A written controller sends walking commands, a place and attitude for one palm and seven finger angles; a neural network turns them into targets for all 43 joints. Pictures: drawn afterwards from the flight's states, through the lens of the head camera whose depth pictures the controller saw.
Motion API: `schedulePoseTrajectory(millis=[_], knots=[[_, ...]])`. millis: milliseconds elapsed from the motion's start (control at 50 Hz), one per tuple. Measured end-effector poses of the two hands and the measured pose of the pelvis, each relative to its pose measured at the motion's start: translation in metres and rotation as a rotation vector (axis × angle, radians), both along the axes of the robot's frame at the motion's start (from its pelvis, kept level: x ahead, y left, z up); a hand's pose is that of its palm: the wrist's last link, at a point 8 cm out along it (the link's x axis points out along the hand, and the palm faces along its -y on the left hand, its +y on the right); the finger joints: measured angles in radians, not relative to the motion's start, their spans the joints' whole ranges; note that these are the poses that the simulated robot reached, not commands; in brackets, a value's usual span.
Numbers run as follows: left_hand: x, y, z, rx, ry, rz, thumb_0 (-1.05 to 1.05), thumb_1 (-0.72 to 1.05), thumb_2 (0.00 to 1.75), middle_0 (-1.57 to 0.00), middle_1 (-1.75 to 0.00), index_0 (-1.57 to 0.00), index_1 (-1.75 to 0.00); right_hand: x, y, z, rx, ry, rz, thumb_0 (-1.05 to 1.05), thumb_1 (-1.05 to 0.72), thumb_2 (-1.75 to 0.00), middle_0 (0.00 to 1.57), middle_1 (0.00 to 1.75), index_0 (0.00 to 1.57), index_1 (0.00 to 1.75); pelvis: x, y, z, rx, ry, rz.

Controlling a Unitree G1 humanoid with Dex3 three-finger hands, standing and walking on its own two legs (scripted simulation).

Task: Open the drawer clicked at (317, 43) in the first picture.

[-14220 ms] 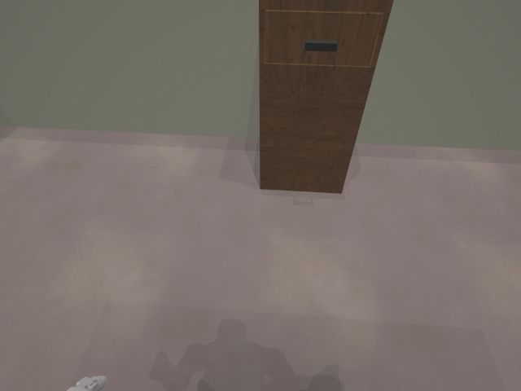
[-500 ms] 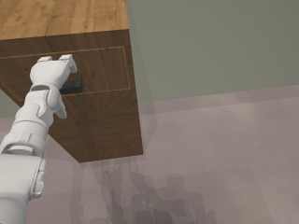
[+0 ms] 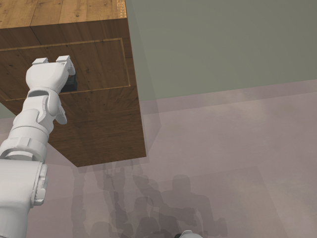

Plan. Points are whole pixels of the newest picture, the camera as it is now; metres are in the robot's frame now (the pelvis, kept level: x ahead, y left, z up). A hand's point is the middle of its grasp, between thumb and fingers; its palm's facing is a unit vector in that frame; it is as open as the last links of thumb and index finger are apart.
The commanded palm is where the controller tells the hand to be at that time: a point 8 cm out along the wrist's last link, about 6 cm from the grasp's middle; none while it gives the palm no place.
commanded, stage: lower the fingers behind the handle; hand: left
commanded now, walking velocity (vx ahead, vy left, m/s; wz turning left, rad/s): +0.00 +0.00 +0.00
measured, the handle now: (56, 80) +0.54 +0.27 +0.05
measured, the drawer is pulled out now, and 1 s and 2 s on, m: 0.00 0.00 0.00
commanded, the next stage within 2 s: lift the fingers back up to retry in 0.82 s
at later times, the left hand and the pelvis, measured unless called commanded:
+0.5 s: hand (58, 92) +0.49 +0.25 +0.05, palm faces +0.00 -0.01 -1.00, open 13.9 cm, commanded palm +0.47 +0.26 +0.08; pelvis -0.01 +0.01 -0.01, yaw -1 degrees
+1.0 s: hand (57, 91) +0.49 +0.25 +0.06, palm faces -0.01 +0.00 -1.00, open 13.9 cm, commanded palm +0.47 +0.25 +0.09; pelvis -0.02 +0.01 -0.01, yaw -1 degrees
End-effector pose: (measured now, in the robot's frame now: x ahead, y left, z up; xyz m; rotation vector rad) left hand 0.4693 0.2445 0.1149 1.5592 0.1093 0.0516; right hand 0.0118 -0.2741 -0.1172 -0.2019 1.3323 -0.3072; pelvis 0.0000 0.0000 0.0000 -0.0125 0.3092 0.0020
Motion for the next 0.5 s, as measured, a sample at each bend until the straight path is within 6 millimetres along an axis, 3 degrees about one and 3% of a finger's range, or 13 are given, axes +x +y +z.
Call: schedulePoseTrajectory(millis=[200, 500], knots=[[0.001, 0.004, -0.002, -0.001, -0.009, 0.009, 0.00, -0.49, 0.30, -0.32, -1.20, -0.31, -1.25, -0.014, 0.001, -0.002, 0.000, 0.031, -0.014, 0.01, -0.90, -0.90, 0.20, 0.30, 0.21, 0.30, -0.002, 0.002, -0.003, -0.002, 0.015, -0.005], [-0.001, 0.004, -0.006, -0.003, -0.035, 0.001, 0.00, -0.49, 0.30, -0.32, -1.20, -0.26, -1.29, -0.015, 0.005, -0.003, -0.014, 0.005, -0.005, 0.01, -0.90, -0.90, 0.20, 0.30, 0.21, 0.30, -0.011, 0.007, -0.009, -0.006, 0.029, -0.009]])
